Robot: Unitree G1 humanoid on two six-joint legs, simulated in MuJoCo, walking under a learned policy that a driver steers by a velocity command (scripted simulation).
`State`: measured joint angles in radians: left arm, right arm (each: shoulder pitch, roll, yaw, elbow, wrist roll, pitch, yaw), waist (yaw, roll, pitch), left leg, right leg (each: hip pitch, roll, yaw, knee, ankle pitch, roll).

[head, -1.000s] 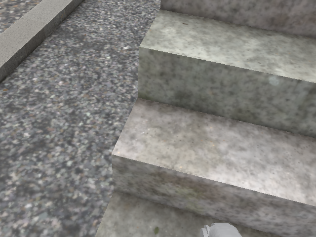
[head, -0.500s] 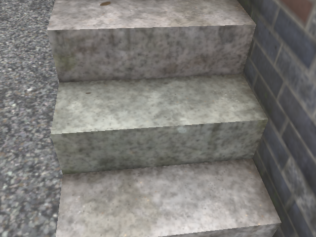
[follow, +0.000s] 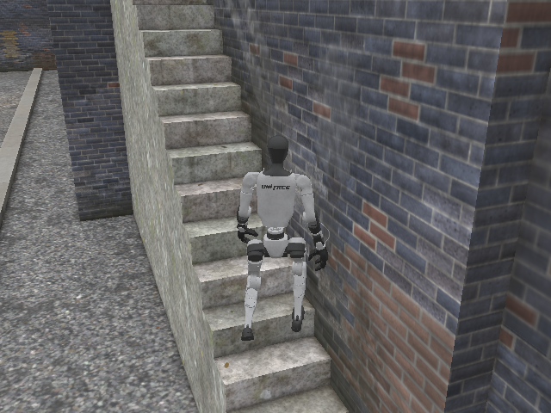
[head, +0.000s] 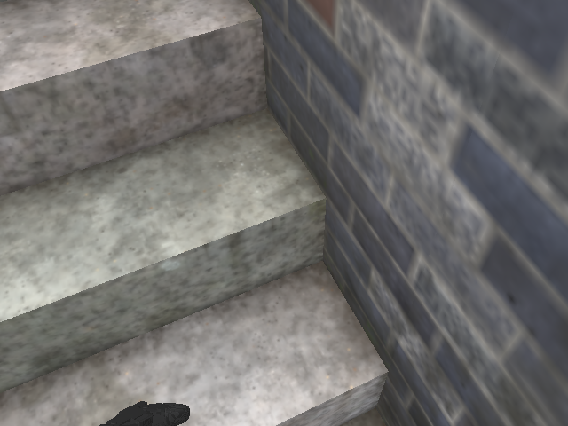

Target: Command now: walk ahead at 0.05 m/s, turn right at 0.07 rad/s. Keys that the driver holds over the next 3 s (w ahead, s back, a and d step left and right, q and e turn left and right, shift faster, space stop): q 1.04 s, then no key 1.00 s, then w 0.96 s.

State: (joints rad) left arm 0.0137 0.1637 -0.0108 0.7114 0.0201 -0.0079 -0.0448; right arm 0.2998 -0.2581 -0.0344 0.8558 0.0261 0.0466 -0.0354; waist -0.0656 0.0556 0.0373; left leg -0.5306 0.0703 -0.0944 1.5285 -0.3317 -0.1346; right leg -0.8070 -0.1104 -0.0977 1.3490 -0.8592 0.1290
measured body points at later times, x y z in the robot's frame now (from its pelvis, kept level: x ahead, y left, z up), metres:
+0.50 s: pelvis -0.08 +0.03 -0.07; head -0.09 +0.10 +0.37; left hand +0.23 +0.21 -0.08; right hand -0.08 -0.21 -0.17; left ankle -0.12 +0.15 -0.78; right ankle -0.10 -0.12 -0.64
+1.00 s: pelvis -0.15 +0.06 -0.06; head -0.16 +0.10 +0.39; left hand -0.21 +0.38 -0.18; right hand +0.14 -0.01 -0.10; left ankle -0.15 +0.19 -0.78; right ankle -0.12 -0.08 -0.68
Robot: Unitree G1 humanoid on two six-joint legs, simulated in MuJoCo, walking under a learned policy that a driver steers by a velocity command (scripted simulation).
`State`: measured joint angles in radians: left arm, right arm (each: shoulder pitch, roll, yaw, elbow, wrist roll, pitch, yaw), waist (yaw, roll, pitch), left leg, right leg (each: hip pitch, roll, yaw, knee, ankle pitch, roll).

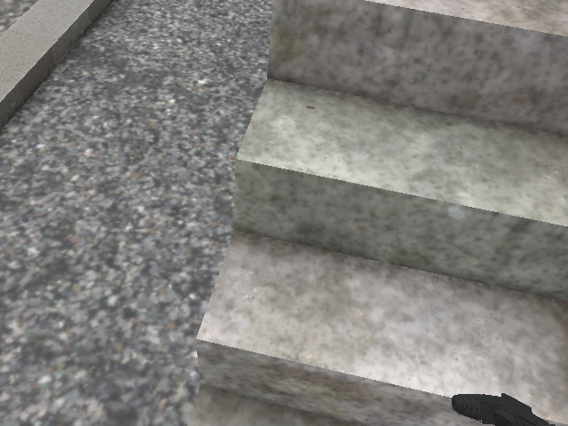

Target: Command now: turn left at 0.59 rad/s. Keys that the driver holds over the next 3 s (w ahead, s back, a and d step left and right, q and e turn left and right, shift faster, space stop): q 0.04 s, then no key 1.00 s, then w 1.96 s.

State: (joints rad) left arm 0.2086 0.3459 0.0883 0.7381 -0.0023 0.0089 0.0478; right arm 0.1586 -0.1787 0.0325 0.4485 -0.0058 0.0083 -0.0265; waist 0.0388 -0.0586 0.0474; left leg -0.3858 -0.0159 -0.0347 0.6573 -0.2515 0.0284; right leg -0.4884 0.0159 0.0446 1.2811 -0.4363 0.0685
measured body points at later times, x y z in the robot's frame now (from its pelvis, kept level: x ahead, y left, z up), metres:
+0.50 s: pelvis +0.00 -0.06 +0.01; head -0.01 -0.07 +0.46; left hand +0.13 +0.18 -0.09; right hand +0.26 -0.22 -0.02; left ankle +0.06 +0.11 -0.72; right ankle +0.01 -0.19 -0.72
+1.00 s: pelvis +0.03 -0.04 +0.02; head +0.04 -0.03 +0.47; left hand +0.08 +0.20 -0.12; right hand +0.20 -0.24 -0.07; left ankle +0.06 +0.11 -0.72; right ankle +0.01 -0.19 -0.72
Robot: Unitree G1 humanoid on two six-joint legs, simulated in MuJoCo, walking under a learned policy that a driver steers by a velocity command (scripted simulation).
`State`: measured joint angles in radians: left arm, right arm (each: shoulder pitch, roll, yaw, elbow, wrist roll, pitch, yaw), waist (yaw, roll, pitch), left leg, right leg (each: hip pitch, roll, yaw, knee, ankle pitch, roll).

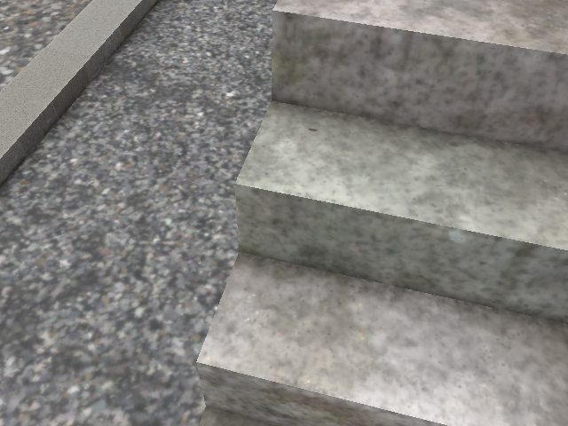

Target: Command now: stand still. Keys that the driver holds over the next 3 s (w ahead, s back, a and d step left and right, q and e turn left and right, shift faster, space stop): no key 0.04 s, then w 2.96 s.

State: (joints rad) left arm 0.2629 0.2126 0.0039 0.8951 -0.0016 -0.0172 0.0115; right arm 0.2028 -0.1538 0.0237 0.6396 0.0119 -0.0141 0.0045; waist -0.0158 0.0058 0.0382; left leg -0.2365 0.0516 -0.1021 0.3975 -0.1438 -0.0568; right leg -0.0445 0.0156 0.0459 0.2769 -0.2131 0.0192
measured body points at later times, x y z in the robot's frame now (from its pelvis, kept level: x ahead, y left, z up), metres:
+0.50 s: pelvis +0.05 +0.02 +0.00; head +0.06 +0.02 +0.45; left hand +0.21 +0.25 -0.12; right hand +0.24 -0.20 -0.07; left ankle +0.05 +0.15 -0.75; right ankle -0.04 -0.14 -0.74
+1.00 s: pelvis +0.07 +0.01 +0.00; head +0.07 +0.01 +0.45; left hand +0.26 +0.25 -0.10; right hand +0.31 -0.19 -0.03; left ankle +0.05 +0.15 -0.75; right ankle -0.04 -0.13 -0.75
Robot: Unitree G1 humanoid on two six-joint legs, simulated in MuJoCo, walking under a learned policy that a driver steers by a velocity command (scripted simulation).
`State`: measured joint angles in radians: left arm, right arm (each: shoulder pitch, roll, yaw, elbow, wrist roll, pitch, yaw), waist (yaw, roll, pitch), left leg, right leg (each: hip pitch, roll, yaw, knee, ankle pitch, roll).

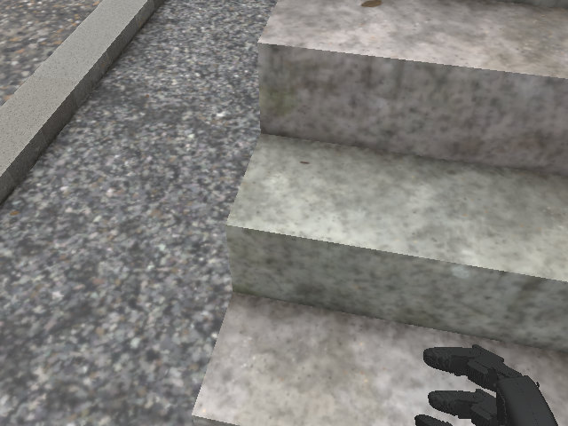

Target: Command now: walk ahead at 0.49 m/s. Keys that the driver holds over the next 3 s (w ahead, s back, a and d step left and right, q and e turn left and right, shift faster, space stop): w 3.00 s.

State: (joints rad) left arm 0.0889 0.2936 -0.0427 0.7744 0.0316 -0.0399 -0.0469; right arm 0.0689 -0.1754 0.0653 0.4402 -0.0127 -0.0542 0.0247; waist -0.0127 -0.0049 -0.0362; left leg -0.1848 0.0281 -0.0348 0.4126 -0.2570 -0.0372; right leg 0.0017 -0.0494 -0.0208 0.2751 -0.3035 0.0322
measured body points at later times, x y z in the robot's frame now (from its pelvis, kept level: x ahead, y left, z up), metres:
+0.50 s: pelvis +0.00 +0.00 +0.00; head +0.01 +0.00 +0.45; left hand +0.15 +0.25 -0.11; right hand +0.23 -0.21 -0.05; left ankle -0.03 +0.14 -0.74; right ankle -0.10 -0.14 -0.74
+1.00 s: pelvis +0.00 +0.00 +0.00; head +0.00 +0.00 +0.45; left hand +0.14 +0.25 -0.11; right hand +0.22 -0.21 -0.05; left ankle -0.03 +0.14 -0.74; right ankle -0.10 -0.14 -0.74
